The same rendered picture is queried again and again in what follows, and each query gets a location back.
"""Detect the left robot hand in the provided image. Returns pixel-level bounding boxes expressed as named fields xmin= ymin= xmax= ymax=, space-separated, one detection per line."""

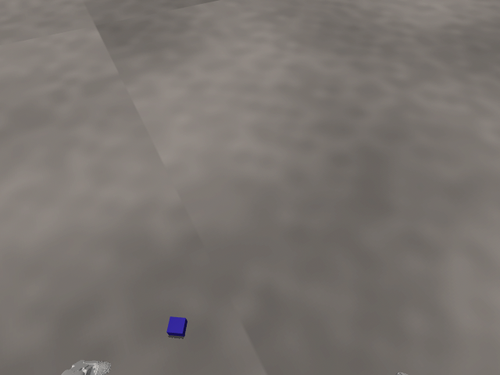
xmin=61 ymin=360 xmax=111 ymax=375

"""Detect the small box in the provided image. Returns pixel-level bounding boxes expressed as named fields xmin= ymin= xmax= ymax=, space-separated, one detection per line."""
xmin=167 ymin=316 xmax=188 ymax=337

